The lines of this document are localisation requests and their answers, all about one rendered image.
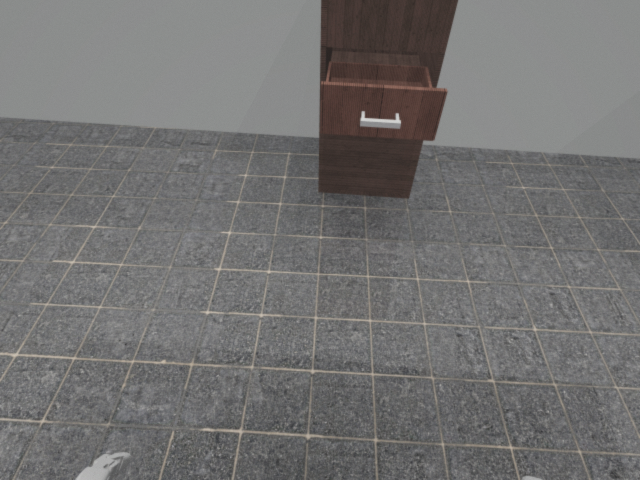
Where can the left robot hand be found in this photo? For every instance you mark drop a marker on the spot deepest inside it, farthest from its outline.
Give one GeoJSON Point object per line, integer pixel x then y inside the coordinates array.
{"type": "Point", "coordinates": [106, 467]}

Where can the handle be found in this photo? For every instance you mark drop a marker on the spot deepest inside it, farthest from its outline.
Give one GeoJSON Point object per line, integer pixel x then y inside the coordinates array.
{"type": "Point", "coordinates": [381, 123]}

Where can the cabinet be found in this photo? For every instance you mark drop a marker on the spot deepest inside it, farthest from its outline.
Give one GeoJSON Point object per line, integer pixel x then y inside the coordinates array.
{"type": "Point", "coordinates": [392, 32]}

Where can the drawer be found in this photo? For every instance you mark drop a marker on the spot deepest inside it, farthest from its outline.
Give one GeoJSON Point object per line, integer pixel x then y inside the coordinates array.
{"type": "Point", "coordinates": [381, 91]}

